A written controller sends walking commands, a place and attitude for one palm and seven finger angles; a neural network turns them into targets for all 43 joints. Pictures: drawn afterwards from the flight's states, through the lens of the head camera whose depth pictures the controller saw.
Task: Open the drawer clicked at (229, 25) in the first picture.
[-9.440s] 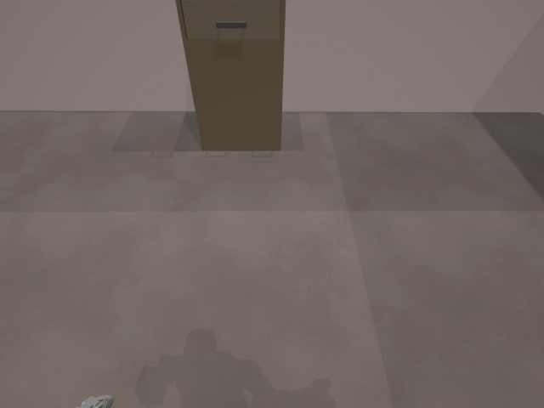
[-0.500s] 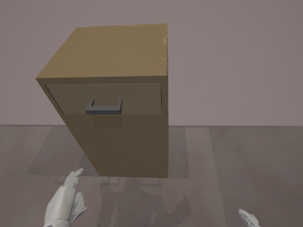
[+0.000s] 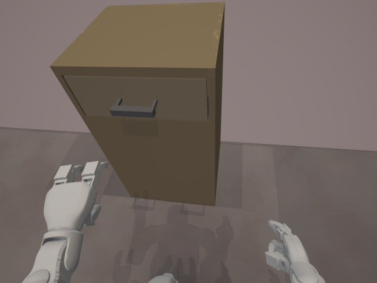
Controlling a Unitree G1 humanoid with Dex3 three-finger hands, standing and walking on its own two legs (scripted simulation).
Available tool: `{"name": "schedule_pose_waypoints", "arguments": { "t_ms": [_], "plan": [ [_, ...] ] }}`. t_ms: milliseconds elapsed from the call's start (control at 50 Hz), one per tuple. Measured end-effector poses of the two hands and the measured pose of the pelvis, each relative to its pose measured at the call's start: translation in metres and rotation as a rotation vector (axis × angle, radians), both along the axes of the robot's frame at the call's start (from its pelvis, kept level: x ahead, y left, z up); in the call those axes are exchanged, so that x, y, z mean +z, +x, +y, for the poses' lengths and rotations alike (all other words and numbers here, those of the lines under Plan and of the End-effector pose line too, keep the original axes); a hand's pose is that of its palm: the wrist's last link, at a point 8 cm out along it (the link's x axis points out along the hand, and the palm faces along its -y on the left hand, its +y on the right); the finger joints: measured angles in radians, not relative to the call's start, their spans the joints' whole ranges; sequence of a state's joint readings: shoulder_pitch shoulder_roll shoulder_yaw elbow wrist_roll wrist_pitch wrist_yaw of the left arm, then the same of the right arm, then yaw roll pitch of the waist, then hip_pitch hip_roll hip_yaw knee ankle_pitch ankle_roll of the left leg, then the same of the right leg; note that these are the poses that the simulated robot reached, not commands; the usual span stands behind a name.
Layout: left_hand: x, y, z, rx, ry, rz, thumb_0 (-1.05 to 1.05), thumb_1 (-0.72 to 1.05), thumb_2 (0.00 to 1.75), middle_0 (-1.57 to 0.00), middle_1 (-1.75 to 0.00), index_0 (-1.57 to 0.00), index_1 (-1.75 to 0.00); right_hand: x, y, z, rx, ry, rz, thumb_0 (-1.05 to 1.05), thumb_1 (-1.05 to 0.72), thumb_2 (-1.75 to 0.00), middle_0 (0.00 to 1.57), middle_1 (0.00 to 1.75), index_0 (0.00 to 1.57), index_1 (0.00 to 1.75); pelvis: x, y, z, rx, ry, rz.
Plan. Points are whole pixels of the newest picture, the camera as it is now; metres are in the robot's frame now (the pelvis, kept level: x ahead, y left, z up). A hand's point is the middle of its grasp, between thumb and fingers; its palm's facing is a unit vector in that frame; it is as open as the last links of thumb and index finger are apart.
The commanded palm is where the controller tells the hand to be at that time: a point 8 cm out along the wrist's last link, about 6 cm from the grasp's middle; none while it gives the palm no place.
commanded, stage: raise the hand with hooked fingers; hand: left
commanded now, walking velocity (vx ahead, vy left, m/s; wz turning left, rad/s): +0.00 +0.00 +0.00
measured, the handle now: (134, 106) +0.58 +0.24 +0.02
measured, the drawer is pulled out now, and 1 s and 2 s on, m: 0.00 0.00 0.00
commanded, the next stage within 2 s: move the hooked fingers above the handle in 1.20 s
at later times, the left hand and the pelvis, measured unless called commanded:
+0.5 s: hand (78, 174) +0.30 +0.26 +0.09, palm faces +0.09 -0.09 -0.99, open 13.1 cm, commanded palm +0.27 +0.26 +0.15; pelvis +0.01 +0.03 +0.03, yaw -1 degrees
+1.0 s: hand (70, 153) +0.32 +0.28 +0.12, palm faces -0.03 -0.09 -1.00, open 13.8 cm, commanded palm +0.30 +0.28 +0.19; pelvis +0.02 +0.04 +0.05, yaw -1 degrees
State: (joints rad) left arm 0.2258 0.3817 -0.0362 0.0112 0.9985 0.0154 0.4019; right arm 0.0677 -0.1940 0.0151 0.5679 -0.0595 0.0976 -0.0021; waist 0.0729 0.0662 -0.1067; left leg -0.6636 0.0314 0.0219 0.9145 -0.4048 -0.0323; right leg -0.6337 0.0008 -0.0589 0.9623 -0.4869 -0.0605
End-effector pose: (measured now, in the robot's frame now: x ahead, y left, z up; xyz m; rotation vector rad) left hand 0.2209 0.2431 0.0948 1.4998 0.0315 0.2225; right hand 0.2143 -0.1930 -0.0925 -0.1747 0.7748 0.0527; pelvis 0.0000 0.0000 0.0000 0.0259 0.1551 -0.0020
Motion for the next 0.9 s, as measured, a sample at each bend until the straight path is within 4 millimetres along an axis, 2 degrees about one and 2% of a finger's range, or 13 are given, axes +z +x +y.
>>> {"name": "schedule_pose_waypoints", "arguments": {
  "t_ms": [60, 120, 220, 300, 360, 460, 640, 760, 900],
  "plan": [
    [0.002, 0.01, -0.005, 0.004, -0.044, 0.097, 0.01, 0.21, 0.6, -0.26, -0.74, -0.27, -0.75, 0.0, -0.027, -0.006, -0.052, 0.008, 0.072, 0.01, -0.9, -0.9, 0.2, 0.3, 0.2, 0.3, 0.012, 0.004, 0.002, -0.02, 0.011, -0.013],
    [0.0, 0.009, -0.008, -0.039, -0.055, 0.175, 0.01, 0.14, 0.57, -0.27, -0.79, -0.27, -0.79, 0.003, -0.049, -0.018, -0.088, -0.028, 0.122, 0.01, -0.9, -0.9, 0.2, 0.3, 0.2, 0.3, 0.021, 0.008, 0.004, -0.032, 0.012, -0.026],
    [0.005, 0.005, -0.005, -0.126, -0.045, 0.164, 0.0, 0.02, 0.52, -0.28, -0.86, -0.28, -0.87, 0.007, -0.066, -0.04, -0.119, -0.117, 0.171, 0.01, -0.9, -0.9, 0.2, 0.3, 0.2, 0.3, 0.026, 0.009, 0.01, -0.025, 0.0, -0.038],
    [0.02, 0.013, 0.007, -0.139, -0.019, 0.055, 0.0, -0.07, 0.48, -0.29, -0.92, -0.29, -0.93, 0.011, -0.061, -0.046, -0.132, -0.152, 0.164, 0.01, -0.9, -0.9, 0.2, 0.3, 0.2, 0.3, 0.026, 0.009, 0.017, -0.015, -0.009, -0.037],
    [0.032, 0.024, 0.017, -0.107, -0.004, -0.012, 0.0, -0.14, 0.45, -0.29, -0.97, -0.3, -0.97, 0.015, -0.05, -0.042, -0.143, -0.14, 0.132, 0.01, -0.9, -0.9, 0.19, 0.3, 0.2, 0.3, 0.026, 0.01, 0.022, -0.011, -0.015, -0.041],
    [0.043, 0.044, 0.024, -0.051, -0.024, 0.002, 0.0, -0.25, 0.4, -0.3, -1.04, -0.3, -1.05, 0.027, -0.026, -0.021, -0.146, -0.083, 0.062, 0.01, -0.9, -0.9, 0.19, 0.3, 0.2, 0.3, 0.031, 0.012, 0.031, -0.016, -0.016, -0.063],
    [0.067, 0.063, 0.026, -0.109, -0.013, 0.066, 0.0, -0.43, 0.33, -0.31, -1.16, -0.31, -1.16, 0.05, 0.004, 0.021, -0.072, -0.032, -0.008, 0.01, -0.9, -0.9, 0.2, 0.3, 0.2, 0.3, 0.042, 0.017, 0.039, -0.014, -0.021, -0.112],
    [0.085, 0.075, 0.04, -0.096, -0.001, 0.063, 0.0, -0.47, 0.31, -0.31, -1.19, -0.32, -1.19, 0.05, 0.004, 0.031, -0.044, -0.03, 0.025, 0.01, -0.9, -0.9, 0.2, 0.3, 0.2, 0.3, 0.046, 0.018, 0.042, -0.003, -0.026, -0.124],
    [0.094, 0.088, 0.046, -0.109, -0.009, 0.106, 0.0, -0.49, 0.3, -0.31, -1.2, -0.32, -1.2, 0.042, -0.012, 0.024, -0.06, -0.044, 0.094, 0.01, -0.9, -0.9, 0.2, 0.3, 0.2, 0.3, 0.049, 0.019, 0.044, 0.0, -0.028, -0.122]
  ]
}}
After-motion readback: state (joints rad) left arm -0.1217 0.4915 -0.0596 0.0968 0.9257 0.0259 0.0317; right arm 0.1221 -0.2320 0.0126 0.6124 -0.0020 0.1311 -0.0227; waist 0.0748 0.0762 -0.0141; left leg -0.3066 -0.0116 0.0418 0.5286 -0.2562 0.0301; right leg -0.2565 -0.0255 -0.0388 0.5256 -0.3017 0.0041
